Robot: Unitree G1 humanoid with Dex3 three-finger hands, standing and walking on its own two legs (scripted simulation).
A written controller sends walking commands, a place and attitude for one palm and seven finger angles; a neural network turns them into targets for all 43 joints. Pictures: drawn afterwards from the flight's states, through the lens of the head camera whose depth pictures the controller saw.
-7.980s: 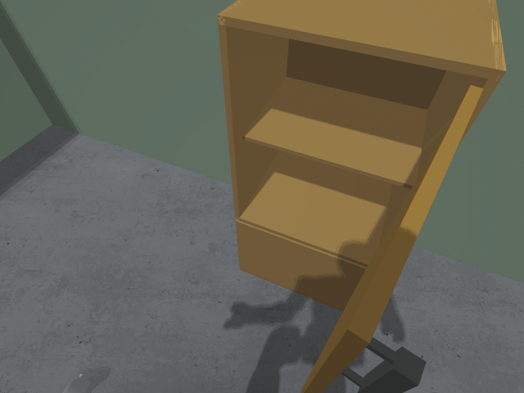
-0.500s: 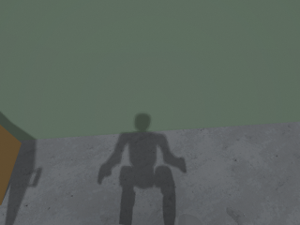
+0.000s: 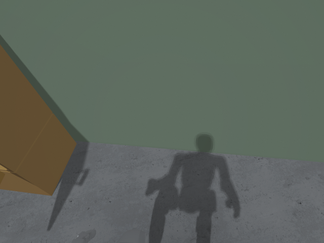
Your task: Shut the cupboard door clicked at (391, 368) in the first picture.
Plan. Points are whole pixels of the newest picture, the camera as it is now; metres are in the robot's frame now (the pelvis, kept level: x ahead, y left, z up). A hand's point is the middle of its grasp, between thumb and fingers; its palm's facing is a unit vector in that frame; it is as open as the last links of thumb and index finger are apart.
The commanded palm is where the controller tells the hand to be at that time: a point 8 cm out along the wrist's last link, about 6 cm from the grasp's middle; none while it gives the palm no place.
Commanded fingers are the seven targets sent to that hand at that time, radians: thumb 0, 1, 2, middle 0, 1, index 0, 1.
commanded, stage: turn to face it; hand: left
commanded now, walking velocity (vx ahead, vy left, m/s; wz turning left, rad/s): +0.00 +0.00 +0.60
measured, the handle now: out of the picture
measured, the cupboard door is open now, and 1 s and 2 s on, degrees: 100 100 100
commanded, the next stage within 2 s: take the last steps up to it in 1.90 s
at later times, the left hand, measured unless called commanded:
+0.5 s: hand out of the picture +0.00 +0.30 -0.17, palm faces +0.33 -0.91 -0.25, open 7.4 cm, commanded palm none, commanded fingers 0.00 0.90 0.90 -0.20 -0.30 -0.20 -0.30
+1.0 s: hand out of the picture -0.02 +0.21 -0.13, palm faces +0.55 -0.77 -0.31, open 7.4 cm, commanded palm none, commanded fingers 0.00 0.90 0.90 -0.20 -0.30 -0.20 -0.30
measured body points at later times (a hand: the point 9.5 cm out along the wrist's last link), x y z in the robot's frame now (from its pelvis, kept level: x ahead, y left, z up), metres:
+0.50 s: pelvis -0.01 +0.06 +0.00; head +0.03 +0.10 +0.45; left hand -0.01 +0.35 -0.15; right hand +0.15 -0.15 -0.13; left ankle -0.03 +0.15 -0.74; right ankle +0.02 -0.10 -0.65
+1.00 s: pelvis +0.00 -0.01 +0.00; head +0.04 -0.04 +0.45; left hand -0.05 +0.25 -0.11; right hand +0.18 -0.22 -0.16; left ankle -0.12 +0.12 -0.63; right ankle +0.06 -0.08 -0.74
